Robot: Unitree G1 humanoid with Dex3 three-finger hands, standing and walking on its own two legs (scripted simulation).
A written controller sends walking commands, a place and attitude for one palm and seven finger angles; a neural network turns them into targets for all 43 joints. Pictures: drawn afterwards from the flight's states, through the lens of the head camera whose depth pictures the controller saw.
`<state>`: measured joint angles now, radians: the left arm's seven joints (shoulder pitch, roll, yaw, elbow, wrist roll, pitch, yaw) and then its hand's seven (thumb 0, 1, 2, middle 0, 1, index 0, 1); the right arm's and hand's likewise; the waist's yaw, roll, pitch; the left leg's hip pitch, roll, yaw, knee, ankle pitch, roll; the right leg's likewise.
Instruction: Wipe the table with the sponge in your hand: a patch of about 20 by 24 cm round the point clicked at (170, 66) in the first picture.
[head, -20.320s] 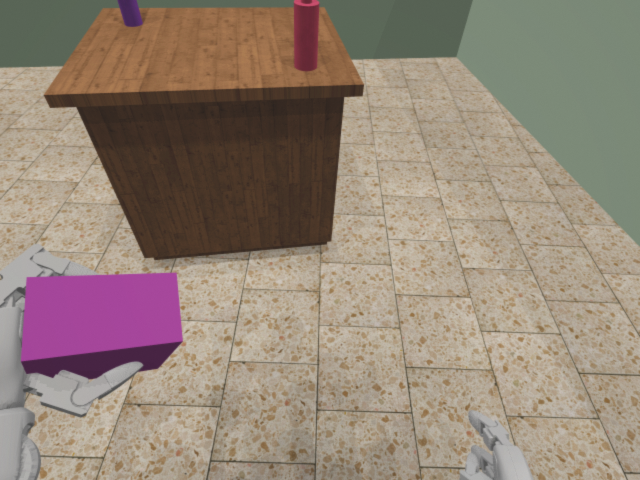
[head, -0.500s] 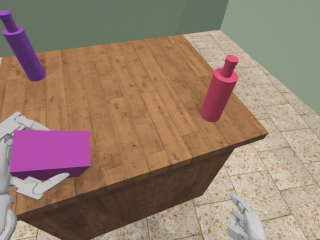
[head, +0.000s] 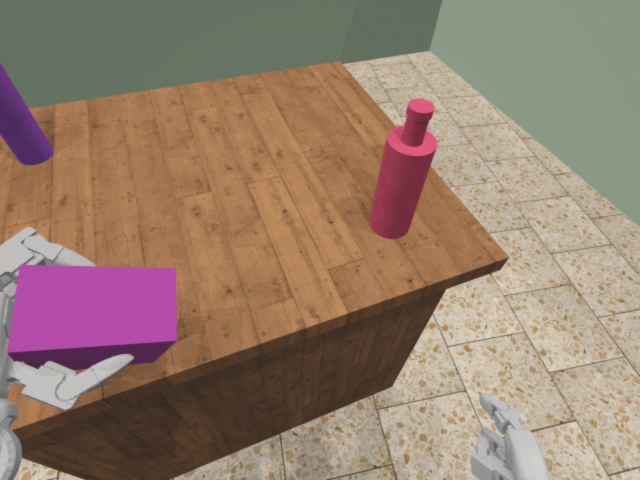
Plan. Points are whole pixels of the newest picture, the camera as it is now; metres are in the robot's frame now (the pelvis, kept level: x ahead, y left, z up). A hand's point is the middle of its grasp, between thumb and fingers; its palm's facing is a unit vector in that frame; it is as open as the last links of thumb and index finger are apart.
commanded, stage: shuffle to correct the standing spot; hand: left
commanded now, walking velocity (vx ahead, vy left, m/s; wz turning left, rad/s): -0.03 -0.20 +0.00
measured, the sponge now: (120, 321) +0.23 +0.21 +0.14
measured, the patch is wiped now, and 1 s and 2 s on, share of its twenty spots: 0.00 0.00 0.00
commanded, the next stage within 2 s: come to a stop and stand still in 1.48 s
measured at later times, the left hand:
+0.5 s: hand (66, 325) +0.21 +0.24 +0.16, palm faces +0.33 -0.85 -0.41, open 10.4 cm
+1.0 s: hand (61, 319) +0.22 +0.24 +0.17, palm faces +0.32 -0.84 -0.43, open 10.4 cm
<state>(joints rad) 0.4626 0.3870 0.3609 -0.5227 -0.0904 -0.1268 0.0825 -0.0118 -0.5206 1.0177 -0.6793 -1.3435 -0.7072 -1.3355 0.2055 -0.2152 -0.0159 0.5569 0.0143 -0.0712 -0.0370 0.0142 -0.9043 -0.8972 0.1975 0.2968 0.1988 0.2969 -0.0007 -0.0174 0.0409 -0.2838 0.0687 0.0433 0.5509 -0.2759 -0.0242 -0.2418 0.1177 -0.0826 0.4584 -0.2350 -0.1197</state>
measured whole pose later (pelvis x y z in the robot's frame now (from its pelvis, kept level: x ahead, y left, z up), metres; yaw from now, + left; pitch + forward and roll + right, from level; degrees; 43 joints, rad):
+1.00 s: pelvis +0.00 +0.00 +0.00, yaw +1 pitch +0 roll -1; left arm 0.48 0.42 0.39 -0.55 -0.08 -0.12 0.08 -0.01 -0.52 1.02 -0.68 -1.34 -0.71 -1.33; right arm 0.21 -0.20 -0.01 0.54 0.01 -0.06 -0.03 0.01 -0.90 -0.90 0.20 0.30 0.20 0.30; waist -0.01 -0.01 0.05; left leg -0.28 0.06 0.03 0.55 -0.27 -0.03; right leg -0.24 0.11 -0.09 0.46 -0.23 -0.11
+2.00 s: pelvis -0.03 -0.02 +0.00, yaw -2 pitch -2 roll +1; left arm 0.52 0.41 0.37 -0.54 -0.05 -0.23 0.09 -0.01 -0.52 1.02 -0.68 -1.34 -0.71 -1.33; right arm 0.24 -0.18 0.00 0.59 0.02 -0.14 -0.02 0.02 -0.91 -0.90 0.20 0.30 0.20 0.30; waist 0.00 -0.05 0.08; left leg -0.36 -0.01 0.01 0.83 -0.38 0.00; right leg -0.31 0.04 -0.03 0.56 -0.22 -0.08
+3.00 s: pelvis -0.01 +0.03 +0.01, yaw +0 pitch -2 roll -1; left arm 0.45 0.35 0.35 -0.47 -0.04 -0.19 0.11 -0.01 -0.52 1.02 -0.68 -1.34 -0.71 -1.33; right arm 0.20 -0.20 0.01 0.57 0.02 -0.10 -0.02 0.01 -0.90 -0.90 0.20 0.30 0.20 0.30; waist 0.03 -0.02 0.05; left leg -0.17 -0.05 0.00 0.46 -0.26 0.06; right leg -0.19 0.01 -0.05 0.40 -0.17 -0.01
